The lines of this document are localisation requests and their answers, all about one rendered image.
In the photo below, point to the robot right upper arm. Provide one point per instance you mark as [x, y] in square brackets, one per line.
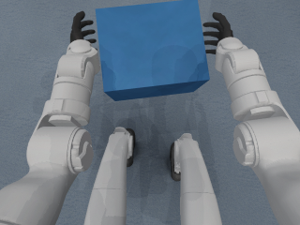
[271, 148]

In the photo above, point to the robot left hand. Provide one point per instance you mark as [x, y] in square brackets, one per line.
[77, 25]

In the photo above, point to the robot left upper arm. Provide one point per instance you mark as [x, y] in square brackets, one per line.
[56, 155]

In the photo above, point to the left robot forearm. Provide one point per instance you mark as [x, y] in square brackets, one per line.
[72, 88]

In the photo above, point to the right robot forearm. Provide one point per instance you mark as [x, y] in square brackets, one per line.
[246, 82]

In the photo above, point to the left robot thigh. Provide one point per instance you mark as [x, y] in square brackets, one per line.
[108, 200]

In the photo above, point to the robot right shin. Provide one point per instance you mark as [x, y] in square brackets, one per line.
[177, 167]

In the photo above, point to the robot right hand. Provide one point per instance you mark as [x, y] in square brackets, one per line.
[222, 26]

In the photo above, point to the carton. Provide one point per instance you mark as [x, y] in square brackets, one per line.
[151, 50]

